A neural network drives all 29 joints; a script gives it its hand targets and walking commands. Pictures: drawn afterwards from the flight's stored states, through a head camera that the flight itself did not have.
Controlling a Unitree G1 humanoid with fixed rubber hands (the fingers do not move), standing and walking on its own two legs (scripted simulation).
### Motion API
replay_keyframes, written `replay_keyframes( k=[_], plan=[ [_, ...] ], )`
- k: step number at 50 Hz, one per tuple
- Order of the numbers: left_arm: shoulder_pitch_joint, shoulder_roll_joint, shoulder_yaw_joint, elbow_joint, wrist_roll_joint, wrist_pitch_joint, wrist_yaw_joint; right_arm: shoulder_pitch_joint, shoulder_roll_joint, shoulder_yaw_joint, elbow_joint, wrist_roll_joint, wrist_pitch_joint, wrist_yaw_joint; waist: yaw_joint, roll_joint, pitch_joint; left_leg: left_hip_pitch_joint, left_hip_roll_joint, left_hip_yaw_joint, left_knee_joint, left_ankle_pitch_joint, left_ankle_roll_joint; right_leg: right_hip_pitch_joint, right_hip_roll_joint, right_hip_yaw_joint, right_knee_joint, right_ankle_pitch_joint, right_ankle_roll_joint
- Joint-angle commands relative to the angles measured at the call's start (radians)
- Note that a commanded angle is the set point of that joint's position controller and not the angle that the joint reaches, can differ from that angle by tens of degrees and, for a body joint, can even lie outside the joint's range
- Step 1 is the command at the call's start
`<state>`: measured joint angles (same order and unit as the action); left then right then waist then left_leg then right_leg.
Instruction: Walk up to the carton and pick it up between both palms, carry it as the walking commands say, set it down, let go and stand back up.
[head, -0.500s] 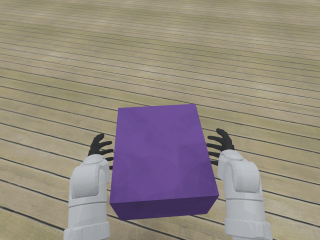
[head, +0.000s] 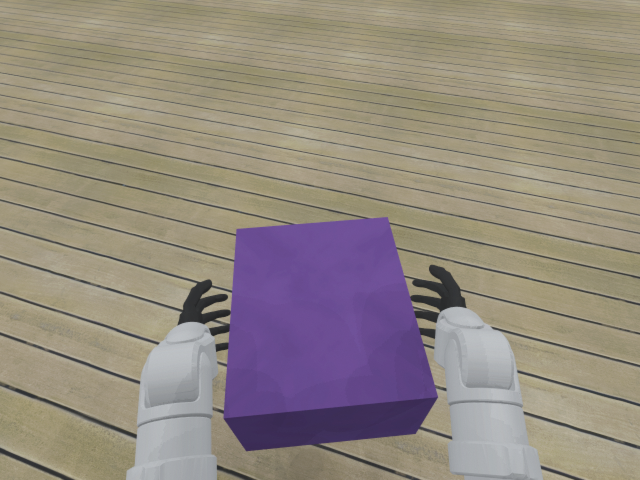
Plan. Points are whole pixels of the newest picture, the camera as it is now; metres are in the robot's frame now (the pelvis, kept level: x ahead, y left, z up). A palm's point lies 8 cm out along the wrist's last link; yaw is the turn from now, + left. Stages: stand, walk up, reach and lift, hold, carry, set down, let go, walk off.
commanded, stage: carry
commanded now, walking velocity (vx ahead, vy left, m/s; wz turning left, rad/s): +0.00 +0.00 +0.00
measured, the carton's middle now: (321, 326) +0.34 +0.00 -0.03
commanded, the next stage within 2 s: hold in 1.76 s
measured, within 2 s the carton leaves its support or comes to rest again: neither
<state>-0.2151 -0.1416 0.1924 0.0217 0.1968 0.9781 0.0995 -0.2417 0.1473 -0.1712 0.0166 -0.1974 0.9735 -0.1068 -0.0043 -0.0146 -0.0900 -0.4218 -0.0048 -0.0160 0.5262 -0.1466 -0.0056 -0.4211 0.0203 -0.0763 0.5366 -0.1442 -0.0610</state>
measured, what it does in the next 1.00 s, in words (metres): stands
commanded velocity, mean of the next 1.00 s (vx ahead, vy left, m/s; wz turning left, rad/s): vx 0.00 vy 0.00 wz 0.00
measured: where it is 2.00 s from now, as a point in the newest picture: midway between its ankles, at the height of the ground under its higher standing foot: outside the picture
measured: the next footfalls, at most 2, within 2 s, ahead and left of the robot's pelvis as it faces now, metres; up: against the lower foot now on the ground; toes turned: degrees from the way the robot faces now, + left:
none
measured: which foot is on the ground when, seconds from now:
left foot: down 0.00-1.00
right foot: down 0.00-1.00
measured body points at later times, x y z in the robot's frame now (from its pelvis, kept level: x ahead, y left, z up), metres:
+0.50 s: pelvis +0.00 +0.01 +0.00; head -0.01 +0.01 +0.45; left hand +0.29 +0.17 +0.04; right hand +0.29 -0.15 +0.04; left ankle +0.09 +0.13 -0.73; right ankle +0.09 -0.08 -0.73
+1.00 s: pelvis +0.03 +0.02 +0.00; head +0.03 +0.02 +0.45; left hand +0.33 +0.17 +0.02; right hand +0.32 -0.15 +0.02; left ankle +0.09 +0.13 -0.73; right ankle +0.09 -0.08 -0.73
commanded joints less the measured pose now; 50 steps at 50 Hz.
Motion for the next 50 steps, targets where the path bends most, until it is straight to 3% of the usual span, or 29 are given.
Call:
replay_keyframes(
  k=[1,10,11,14,15,17,18,19,22,25,26,28,29,33,34,36,41,43,44,45,47,49,50],
  plan=[
    [-0.589,-0.872,-0.662,-0.2,-0.376,-0.056,-0.273,-0.504,0.864,0.574,-0.129,0.357,-0.044,0.284,-0.011,-0.023,-0.33,0.14,0.037,-0.061,-0.053,-0.185,0.037,0.064,-0.183,0.262,-0.296,-0.423,0.018],
    [-0.531,-0.832,-0.62,-0.129,-0.33,-0.066,-0.269,-0.486,0.817,0.548,-0.082,0.33,-0.045,0.292,-0.01,-0.005,-0.287,0.095,0.065,-0.102,-0.126,-0.234,0.05,0.064,-0.144,0.191,-0.245,-0.36,0.031],
    [-0.541,-0.833,-0.638,-0.16,-0.341,-0.07,-0.268,-0.488,0.816,0.559,-0.106,0.342,-0.05,0.294,-0.01,0.019,-0.296,0.099,0.069,-0.105,-0.136,-0.228,0.047,0.073,-0.146,0.191,-0.233,-0.344,0.026],
    [-0.524,-0.823,-0.609,-0.107,-0.314,-0.092,-0.265,-0.482,0.797,0.527,-0.071,0.318,-0.072,0.294,-0.009,0.054,-0.28,0.058,0.08,-0.132,-0.173,-0.309,0.054,0.068,-0.132,0.18,-0.202,-0.355,0.021],
    [-0.527,-0.826,-0.627,-0.144,-0.327,-0.097,-0.264,-0.494,0.805,0.551,-0.109,0.336,-0.078,0.293,-0.009,0.042,-0.283,0.049,0.086,-0.136,-0.173,-0.304,0.055,0.081,-0.131,0.176,-0.192,-0.335,0.018],
    [-0.526,-0.813,-0.61,-0.128,-0.312,-0.114,-0.261,-0.485,0.802,0.534,-0.08,0.322,-0.094,0.291,-0.009,0.02,-0.311,0.073,0.073,-0.117,-0.15,-0.268,0.051,0.089,-0.144,0.19,-0.201,-0.337,0.016],
    [-0.56,-0.827,-0.641,-0.187,-0.339,-0.114,-0.258,-0.5,0.812,0.558,-0.125,0.342,-0.093,0.288,-0.01,0.023,-0.304,0.076,0.072,-0.119,-0.15,-0.257,0.052,0.081,-0.144,0.188,-0.203,-0.337,0.018],
    [-0.509,-0.806,-0.593,-0.102,-0.298,-0.122,-0.259,-0.474,0.794,0.52,-0.058,0.31,-0.104,0.287,-0.01,0.023,-0.304,0.072,0.074,-0.12,-0.146,-0.255,0.053,0.087,-0.146,0.189,-0.203,-0.331,0.019],
    [-0.498,-0.805,-0.608,-0.131,-0.307,-0.144,-0.258,-0.467,0.784,0.54,-0.097,0.315,-0.124,0.283,-0.01,0.008,-0.319,0.093,0.079,-0.123,-0.146,-0.226,0.054,0.088,-0.141,0.183,-0.188,-0.309,0.017],
    [-0.5,-0.806,-0.614,-0.155,-0.315,-0.16,-0.254,-0.45,0.781,0.539,-0.112,0.315,-0.142,0.277,-0.01,0.03,-0.333,0.104,0.088,-0.127,-0.146,-0.21,0.053,0.105,-0.137,0.174,-0.166,-0.263,0.016],
    [-0.479,-0.781,-0.557,-0.062,-0.264,-0.181,-0.255,-0.417,0.757,0.478,-0.004,0.261,-0.161,0.278,-0.009,0.028,-0.346,0.102,0.084,-0.121,-0.14,-0.207,0.05,0.117,-0.139,0.176,-0.163,-0.267,0.014],
    [-0.462,-0.789,-0.586,-0.099,-0.283,-0.204,-0.257,-0.434,0.756,0.521,-0.078,0.279,-0.188,0.273,-0.011,-0.004,-0.347,0.115,0.086,-0.121,-0.131,-0.174,0.052,0.121,-0.142,0.176,-0.163,-0.248,0.015],
    [-0.462,-0.78,-0.565,-0.069,-0.263,-0.221,-0.256,-0.406,0.753,0.492,-0.02,0.256,-0.202,0.273,-0.01,0.019,-0.343,0.123,0.082,-0.109,-0.125,-0.165,0.048,0.119,-0.143,0.179,-0.159,-0.243,0.014],
    [-0.501,-0.796,-0.627,-0.171,-0.308,-0.238,-0.253,-0.426,0.775,0.548,-0.104,0.291,-0.22,0.268,-0.01,0.016,-0.352,0.139,0.089,-0.117,-0.125,-0.134,0.048,0.131,-0.143,0.172,-0.143,-0.206,0.013],
    [-0.454,-0.774,-0.586,-0.098,-0.27,-0.246,-0.252,-0.4,0.75,0.508,-0.05,0.259,-0.23,0.266,-0.009,0.028,-0.361,0.148,0.089,-0.116,-0.125,-0.131,0.053,0.135,-0.143,0.172,-0.135,-0.196,0.014],
    [-0.447,-0.761,-0.562,-0.062,-0.251,-0.267,-0.255,-0.392,0.727,0.485,-0.022,0.234,-0.252,0.266,-0.01,0.032,-0.351,0.145,0.095,-0.124,-0.13,-0.13,0.055,0.131,-0.136,0.163,-0.124,-0.185,0.015],
    [-0.446,-0.768,-0.572,-0.053,-0.249,-0.301,-0.257,-0.412,0.733,0.505,-0.032,0.236,-0.285,0.269,-0.01,-0.005,-0.336,0.15,0.086,-0.109,-0.106,-0.079,0.05,0.137,-0.148,0.175,-0.134,-0.158,0.014],
    [-0.454,-0.773,-0.593,-0.099,-0.268,-0.303,-0.256,-0.403,0.745,0.527,-0.059,0.257,-0.287,0.268,-0.009,0.01,-0.35,0.167,0.089,-0.11,-0.104,-0.057,0.05,0.154,-0.146,0.165,-0.119,-0.138,0.013],
    [-0.406,-0.759,-0.537,0.007,-0.221,-0.314,-0.257,-0.382,0.723,0.474,0.016,0.212,-0.3,0.268,-0.01,0.01,-0.339,0.158,0.088,-0.109,-0.105,-0.052,0.051,0.158,-0.147,0.164,-0.116,-0.128,0.015],
    [-0.427,-0.762,-0.56,-0.038,-0.239,-0.32,-0.256,-0.399,0.727,0.498,-0.024,0.233,-0.305,0.269,-0.009,0.019,-0.347,0.165,0.091,-0.111,-0.102,-0.036,0.053,0.162,-0.148,0.168,-0.108,-0.11,0.011],
    [-0.419,-0.755,-0.513,0.053,-0.195,-0.355,-0.26,-0.392,0.717,0.45,0.061,0.187,-0.34,0.274,-0.011,0.02,-0.338,0.176,0.09,-0.111,-0.106,-0.035,0.052,0.158,-0.145,0.164,-0.101,-0.111,0.013],
    [-0.429,-0.759,-0.528,0.018,-0.211,-0.375,-0.261,-0.401,0.729,0.473,0.028,0.205,-0.36,0.276,-0.009,0.014,-0.332,0.174,0.095,-0.123,-0.101,-0.022,0.057,0.166,-0.144,0.161,-0.094,-0.094,0.015],
    [-0.448,-0.765,-0.509,0.051,-0.196,-0.387,-0.263,-0.409,0.738,0.457,0.068,0.187,-0.369,0.279,-0.01,-0.002,-0.328,0.171,0.092,-0.119,-0.097,-0.027,0.053,0.167,-0.146,0.161,-0.097,-0.105,0.015]
  ],
)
